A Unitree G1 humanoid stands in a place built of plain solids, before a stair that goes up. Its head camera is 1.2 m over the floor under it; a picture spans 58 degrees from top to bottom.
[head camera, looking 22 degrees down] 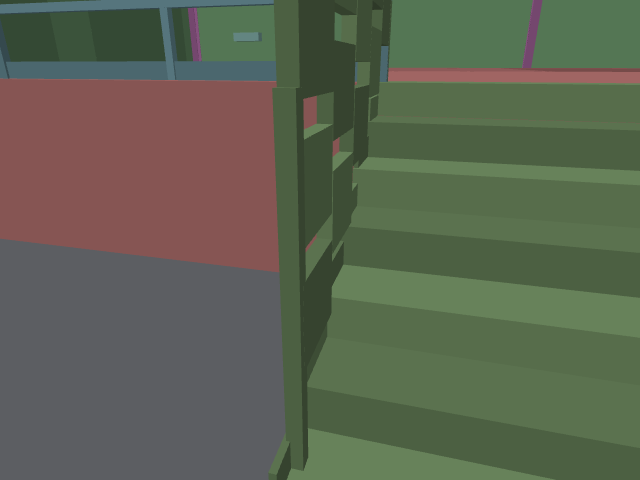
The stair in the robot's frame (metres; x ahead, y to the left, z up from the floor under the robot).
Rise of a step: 0.16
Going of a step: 0.26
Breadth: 1.62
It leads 15 degrees to the right of straight ahead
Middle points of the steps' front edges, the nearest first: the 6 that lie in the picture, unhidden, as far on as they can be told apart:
0.82 -0.72 0.32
1.07 -0.79 0.48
1.32 -0.85 0.64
1.57 -0.92 0.80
1.83 -0.99 0.96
2.08 -1.05 1.12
